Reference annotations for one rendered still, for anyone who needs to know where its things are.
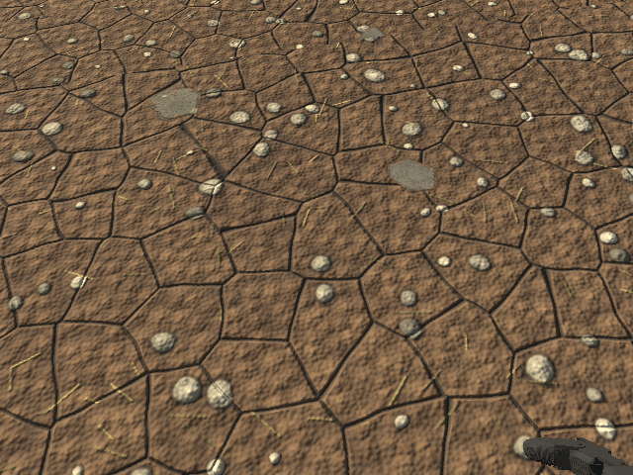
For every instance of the robot right hand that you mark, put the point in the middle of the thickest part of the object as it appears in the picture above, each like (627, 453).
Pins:
(581, 456)

